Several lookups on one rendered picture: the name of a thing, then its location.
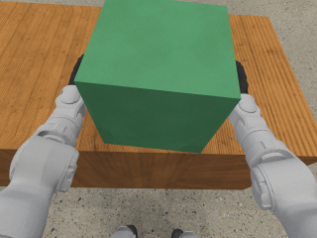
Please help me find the left robot forearm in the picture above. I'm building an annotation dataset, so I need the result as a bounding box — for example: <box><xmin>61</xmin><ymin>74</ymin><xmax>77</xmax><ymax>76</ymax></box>
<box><xmin>9</xmin><ymin>84</ymin><xmax>86</xmax><ymax>181</ymax></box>

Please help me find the robot left upper arm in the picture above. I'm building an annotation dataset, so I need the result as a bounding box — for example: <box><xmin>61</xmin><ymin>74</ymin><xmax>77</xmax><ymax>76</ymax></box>
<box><xmin>0</xmin><ymin>135</ymin><xmax>79</xmax><ymax>238</ymax></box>

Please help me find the pedestal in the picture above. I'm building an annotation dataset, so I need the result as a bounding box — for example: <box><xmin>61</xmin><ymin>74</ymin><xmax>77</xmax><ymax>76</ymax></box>
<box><xmin>0</xmin><ymin>1</ymin><xmax>317</xmax><ymax>190</ymax></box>

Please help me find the right robot foot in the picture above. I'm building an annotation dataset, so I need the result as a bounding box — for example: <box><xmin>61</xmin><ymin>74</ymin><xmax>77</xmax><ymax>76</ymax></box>
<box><xmin>171</xmin><ymin>228</ymin><xmax>183</xmax><ymax>238</ymax></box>

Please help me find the robot foot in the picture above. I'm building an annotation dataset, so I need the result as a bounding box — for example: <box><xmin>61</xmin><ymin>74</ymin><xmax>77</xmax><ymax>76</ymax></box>
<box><xmin>127</xmin><ymin>224</ymin><xmax>138</xmax><ymax>238</ymax></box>
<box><xmin>171</xmin><ymin>228</ymin><xmax>183</xmax><ymax>238</ymax></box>

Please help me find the carton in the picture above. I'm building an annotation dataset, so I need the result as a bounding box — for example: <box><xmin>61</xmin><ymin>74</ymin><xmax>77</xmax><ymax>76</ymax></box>
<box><xmin>74</xmin><ymin>0</ymin><xmax>242</xmax><ymax>154</ymax></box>

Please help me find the right robot forearm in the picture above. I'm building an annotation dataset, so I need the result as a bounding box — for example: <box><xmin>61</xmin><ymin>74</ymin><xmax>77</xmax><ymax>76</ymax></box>
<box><xmin>228</xmin><ymin>93</ymin><xmax>317</xmax><ymax>189</ymax></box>

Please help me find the robot right hand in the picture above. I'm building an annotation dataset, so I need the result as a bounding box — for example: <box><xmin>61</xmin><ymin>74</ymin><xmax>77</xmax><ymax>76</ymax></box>
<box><xmin>236</xmin><ymin>60</ymin><xmax>249</xmax><ymax>94</ymax></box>

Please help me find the robot right upper arm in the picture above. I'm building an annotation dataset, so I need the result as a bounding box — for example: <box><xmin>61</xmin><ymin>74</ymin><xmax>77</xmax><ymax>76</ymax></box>
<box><xmin>250</xmin><ymin>158</ymin><xmax>317</xmax><ymax>238</ymax></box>

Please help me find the left robot foot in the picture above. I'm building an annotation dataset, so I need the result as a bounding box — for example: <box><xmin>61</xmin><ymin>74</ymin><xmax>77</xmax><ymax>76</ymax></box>
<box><xmin>127</xmin><ymin>224</ymin><xmax>138</xmax><ymax>238</ymax></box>

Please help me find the robot left hand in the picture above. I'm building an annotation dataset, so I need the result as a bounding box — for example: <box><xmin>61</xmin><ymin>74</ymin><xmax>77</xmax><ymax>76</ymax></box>
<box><xmin>68</xmin><ymin>54</ymin><xmax>84</xmax><ymax>85</ymax></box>

